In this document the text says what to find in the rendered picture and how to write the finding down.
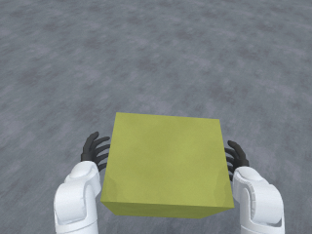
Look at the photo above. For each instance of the robot left forearm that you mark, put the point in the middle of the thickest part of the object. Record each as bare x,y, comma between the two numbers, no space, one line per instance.
75,205

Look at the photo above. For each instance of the carton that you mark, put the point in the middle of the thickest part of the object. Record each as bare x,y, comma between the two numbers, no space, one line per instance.
166,166

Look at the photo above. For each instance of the right robot hand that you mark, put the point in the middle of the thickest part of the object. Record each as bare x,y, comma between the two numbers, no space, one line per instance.
239,156

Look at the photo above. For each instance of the left robot hand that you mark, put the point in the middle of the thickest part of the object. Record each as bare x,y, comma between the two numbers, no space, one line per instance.
90,150

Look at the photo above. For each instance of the robot right forearm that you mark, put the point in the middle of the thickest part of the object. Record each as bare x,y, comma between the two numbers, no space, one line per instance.
261,204

